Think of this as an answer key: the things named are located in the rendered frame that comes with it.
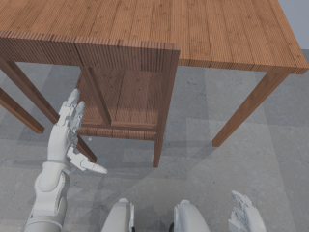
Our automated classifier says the right robot shin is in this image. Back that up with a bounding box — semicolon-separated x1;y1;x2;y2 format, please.
174;200;190;232

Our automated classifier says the chair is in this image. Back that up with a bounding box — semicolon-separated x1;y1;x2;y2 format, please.
0;30;181;168

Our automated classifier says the right robot thigh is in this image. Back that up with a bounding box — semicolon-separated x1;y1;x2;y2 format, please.
174;203;211;232

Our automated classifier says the left robot hand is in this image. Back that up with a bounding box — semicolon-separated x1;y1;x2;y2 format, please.
47;88;108;175

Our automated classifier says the robot left forearm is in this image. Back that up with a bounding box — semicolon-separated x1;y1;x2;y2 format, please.
23;160;71;232

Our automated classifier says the right robot hand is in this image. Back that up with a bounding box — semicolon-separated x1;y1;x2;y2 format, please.
228;190;267;232

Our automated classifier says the table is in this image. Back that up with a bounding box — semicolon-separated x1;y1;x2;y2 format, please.
0;0;309;147

